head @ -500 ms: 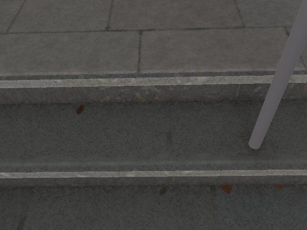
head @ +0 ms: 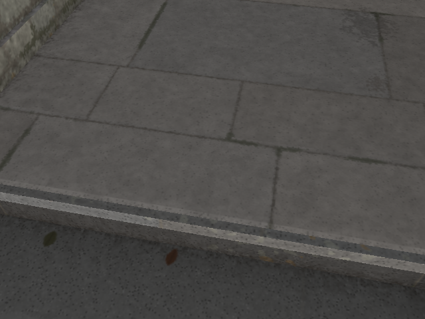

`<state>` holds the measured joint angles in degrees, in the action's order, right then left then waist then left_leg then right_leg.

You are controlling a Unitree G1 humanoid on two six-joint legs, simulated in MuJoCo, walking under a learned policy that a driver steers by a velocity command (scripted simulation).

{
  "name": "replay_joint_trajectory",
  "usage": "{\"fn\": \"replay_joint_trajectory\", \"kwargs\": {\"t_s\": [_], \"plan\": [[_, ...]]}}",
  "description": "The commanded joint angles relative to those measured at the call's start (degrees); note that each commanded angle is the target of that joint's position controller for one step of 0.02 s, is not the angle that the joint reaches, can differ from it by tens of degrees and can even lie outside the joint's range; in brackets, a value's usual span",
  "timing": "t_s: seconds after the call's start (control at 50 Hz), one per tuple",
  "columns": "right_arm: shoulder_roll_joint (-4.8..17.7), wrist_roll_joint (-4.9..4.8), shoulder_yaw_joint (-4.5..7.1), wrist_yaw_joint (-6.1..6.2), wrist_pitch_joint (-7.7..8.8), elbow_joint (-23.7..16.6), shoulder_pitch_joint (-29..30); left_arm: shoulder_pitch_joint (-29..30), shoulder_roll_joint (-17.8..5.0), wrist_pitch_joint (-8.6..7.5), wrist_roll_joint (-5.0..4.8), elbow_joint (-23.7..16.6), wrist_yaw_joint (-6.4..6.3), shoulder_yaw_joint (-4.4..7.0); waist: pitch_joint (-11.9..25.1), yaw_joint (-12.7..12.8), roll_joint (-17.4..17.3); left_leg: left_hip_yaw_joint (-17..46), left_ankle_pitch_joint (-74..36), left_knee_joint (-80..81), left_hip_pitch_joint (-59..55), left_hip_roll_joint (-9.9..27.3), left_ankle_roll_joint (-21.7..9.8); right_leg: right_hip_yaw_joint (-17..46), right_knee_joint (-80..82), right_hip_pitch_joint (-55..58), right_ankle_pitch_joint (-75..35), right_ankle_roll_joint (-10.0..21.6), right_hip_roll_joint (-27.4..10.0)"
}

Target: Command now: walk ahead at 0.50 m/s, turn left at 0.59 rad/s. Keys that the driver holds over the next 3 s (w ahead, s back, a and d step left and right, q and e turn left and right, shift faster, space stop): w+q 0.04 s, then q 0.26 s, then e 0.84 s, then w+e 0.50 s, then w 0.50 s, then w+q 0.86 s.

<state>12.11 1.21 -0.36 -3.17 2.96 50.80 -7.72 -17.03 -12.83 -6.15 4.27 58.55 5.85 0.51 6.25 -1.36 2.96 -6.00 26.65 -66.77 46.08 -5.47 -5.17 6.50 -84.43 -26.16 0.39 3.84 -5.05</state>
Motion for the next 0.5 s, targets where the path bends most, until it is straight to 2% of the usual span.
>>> {"fn": "replay_joint_trajectory", "kwargs": {"t_s": [0.02,0.04,0.06,0.08,0.1,0.12,0.14,0.16,0.18,0.2,0.22,0.24,0.26,0.28,0.3,0.32,0.34,0.36,0.38,0.4,0.42,0.44,0.46,0.48,0.5], "plan": [[4.4,0.26,2.22,0.44,0.70,6.8,-11.2,6.5,4.8,-0.94,-0.17,-6.5,-1.02,-1.73,1.4,0.7,-7.5,42.7,-5.1,37.2,-22.1,12.0,-9.5,8.0,-38.6,-35.2,-3.5,6.6,6.8],[-0.4,1.19,0.54,-0.16,0.13,7.1,-6.8,6.8,4.6,-0.25,-0.71,-7.5,-1.43,-1.90,1.4,3.8,-2.7,39.7,-5.0,39.3,-19.0,11.7,-9.8,8.4,-37.9,-37.5,-3.4,9.0,5.7],[-2.5,2.04,-0.30,-0.82,0.48,7.7,-5.0,6.5,2.8,0.89,-0.72,-7.9,-1.85,-1.64,1.1,6.0,-0.2,35.8,-12.5,41.0,-18.0,11.9,-10.2,6.2,-35.9,-39.8,-3.1,9.1,4.5],[-1.6,2.00,0.09,-1.05,1.52,6.6,-2.0,8.0,0.2,1.80,-1.63,-8.6,-2.26,-1.06,-0.5,7.4,-0.5,31.6,-21.4,42.3,-15.1,12.6,-9.8,3.4,-34.0,-39.4,2.1,7.8,2.6],[-1.1,1.81,0.01,-0.60,2.44,7.0,-2.2,10.1,-1.0,2.20,-1.76,-9.7,-2.71,-0.99,0.0,7.5,-1.7,25.8,-24.6,42.7,-15.1,10.1,-8.2,1.4,-32.2,-40.5,5.0,7.1,2.3],[-2.1,3.36,-0.46,0.01,3.17,9.3,-8.6,12.5,1.2,2.18,-3.05,-10.3,-2.99,-2.03,-1.0,5.8,-6.9,23.2,-27.4,43.5,-18.0,8.6,-6.6,-0.5,-41.8,-45.1,10.0,7.8,3.2],[-2.4,4.05,-0.81,0.66,3.36,9.6,-10.1,13.6,1.5,1.89,-2.86,-11.2,-3.38,-2.65,-0.2,5.1,-5.7,25.2,-29.5,43.2,-20.0,9.8,-7.9,-0.4,-41.2,-47.5,12.1,6.3,3.7],[-1.0,5.02,-0.81,1.27,3.37,11.1,-15.1,17.0,1.8,1.68,-3.06,-13.1,-3.65,-3.24,-1.2,2.9,-4.2,26.2,-33.3,43.0,-23.8,10.2,-8.3,-1.5,-44.7,-52.5,17.4,5.5,4.7],[-0.8,5.65,-0.97,1.57,3.40,12.3,-19.1,20.1,1.6,1.48,-3.20,-15.1,-3.86,-3.33,-1.1,1.6,-2.0,24.8,-32.4,42.0,-27.6,9.5,-7.6,-2.3,-41.8,-55.1,19.2,5.3,4.6],[0.5,6.65,-1.26,0.84,3.49,12.8,-21.7,23.9,0.5,1.87,-2.83,-17.7,-4.43,-3.18,-0.4,1.7,1.2,24.3,-30.5,42.1,-26.9,8.4,-6.3,-3.9,-28.9,-51.4,12.1,3.7,2.5],[1.6,6.04,-1.16,0.52,3.47,12.1,-24.0,27.1,0.5,2.19,-2.75,-19.4,-5.05,-3.33,-0.6,-0.1,-2.8,22.7,-31.9,43.9,-25.5,7.2,-6.6,-5.7,-22.9,-48.8,11.3,2.0,1.8],[3.7,5.12,-0.77,-0.21,3.48,10.0,-22.2,31.7,1.0,3.22,-2.78,-21.7,-5.38,-3.62,-1.9,0.1,-4.6,24.0,-37.3,48.3,-20.0,8.7,-6.9,-9.4,-15.0,-40.9,14.0,-0.3,1.0],[4.0,3.90,-1.08,-0.63,3.47,8.9,-23.5,34.6,2.5,4.58,-2.22,-22.6,-5.15,-4.13,-2.4,-0.9,-7.2,26.1,-37.4,51.4,-17.8,10.3,-8.9,-11.7,-11.6,-36.1,16.8,-1.7,1.4],[3.5,1.62,-1.34,-0.52,4.44,5.3,-20.1,32.0,3.9,4.96,-1.58,-22.6,-4.82,-3.82,-3.7,2.3,-10.1,24.8,-51.1,51.7,-14.7,11.1,-8.5,-14.8,-7.4,-26.5,16.9,-2.2,2.6],[5.7,0.15,-1.01,-0.05,5.61,2.5,-17.7,28.9,2.3,5.75,-1.85,-22.7,-4.52,-2.96,-1.0,4.3,-8.3,22.9,-67.5,50.4,-11.7,10.0,-7.5,-18.0,-1.6,-14.4,15.6,-3.2,5.6],[9.4,-1.16,0.18,0.24,6.84,1.3,-15.9,27.7,0.5,6.61,-2.43,-23.1,-4.16,-2.26,1.1,5.6,-10.2,22.6,-83.0,49.3,-15.3,12.0,-6.7,-18.1,4.5,-7.6,11.5,-4.0,7.3],[13.0,-2.70,1.81,0.14,7.23,0.8,-14.8,26.9,-2.8,7.04,-2.26,-23.2,-4.15,-0.88,0.9,6.3,-13.6,22.9,-92.4,47.9,-24.7,14.2,-7.0,-18.7,13.5,-9.7,14.9,-4.1,10.0],[13.4,-3.25,3.06,-0.18,6.96,0.7,-13.6,23.5,-5.0,7.00,-2.58,-22.1,-4.51,0.17,1.9,7.1,-12.8,21.3,-100.4,43.2,-34.1,14.6,-6.5,-18.9,25.1,-9.5,15.4,-2.8,12.0],[12.2,-1.95,3.86,-1.21,6.39,1.0,-12.3,13.3,-6.5,7.04,-2.99,-19.0,-5.35,1.20,6.4,8.8,-11.4,18.9,-105.8,31.8,-39.0,13.0,-5.4,-13.2,34.0,-2.4,8.7,-0.7,10.9],[1.7,2.92,2.08,-2.59,5.92,2.8,-25.3,1.6,-8.3,6.90,-3.19,-14.4,-5.15,1.40,25.8,3.5,7.7,19.6,-78.7,16.4,-22.0,7.4,-0.8,16.3,36.1,25.5,-14.4,16.7,-1.5],[2.8,0.43,3.67,-3.75,3.18,5.0,-22.1,-8.1,-7.1,7.55,2.08,-13.1,-3.61,1.89,20.8,12.6,17.7,24.6,-12.2,-15.4,-6.3,-5.9,3.1,45.4,58.5,25.3,-2.6,25.6,-12.4],[3.9,-1.01,5.13,-3.56,2.20,3.2,-17.4,-5.7,-7.6,4.96,3.29,-12.0,-3.86,2.17,8.2,11.1,8.0,31.0,-17.4,-26.5,4.8,-5.6,0.8,46.0,62.5,15.7,26.1,18.2,-10.5],[-1.5,2.29,3.45,0.67,1.43,-2.5,-14.8,10.0,-0.5,4.98,-4.91,-10.2,-7.91,1.86,2.3,-1.8,-0.1,18.6,-16.3,-24.6,-3.9,0.3,1.7,32.0,57.2,4.9,31.3,14.2,-7.4],[-2.7,3.05,2.63,2.54,0.30,-4.4,-11.0,10.6,3.6,4.75,-5.45,-8.8,-9.36,0.77,-4.7,-1.7,-6.2,15.2,-14.4,-22.8,-3.0,2.6,2.0,23.2,56.3,-5.4,29.5,11.8,-4.5],[3.2,1.77,2.56,0.92,0.15,-1.8,-5.3,14.4,1.4,2.31,-1.56,-9.7,-6.47,0.37,-3.2,0.9,-3.4,19.9,-15.6,-25.4,4.4,3.5,0.3,18.4,55.3,-5.6,28.9,10.5,-1.8]]}}
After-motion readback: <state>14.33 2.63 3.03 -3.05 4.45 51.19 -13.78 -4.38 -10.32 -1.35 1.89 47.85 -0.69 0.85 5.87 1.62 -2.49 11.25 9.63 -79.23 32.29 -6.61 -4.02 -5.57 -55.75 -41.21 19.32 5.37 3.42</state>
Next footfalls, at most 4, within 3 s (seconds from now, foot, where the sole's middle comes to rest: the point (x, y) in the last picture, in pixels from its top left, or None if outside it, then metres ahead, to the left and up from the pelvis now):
0.36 right None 0.38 -0.07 -0.52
0.90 left None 0.41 0.15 -0.52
1.52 right None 0.39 -0.12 -0.52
1.88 left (246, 174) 0.78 -0.08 -0.36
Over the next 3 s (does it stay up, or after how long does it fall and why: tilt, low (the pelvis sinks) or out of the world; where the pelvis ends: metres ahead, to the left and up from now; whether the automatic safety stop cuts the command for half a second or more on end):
stays up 1.16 -0.33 0.38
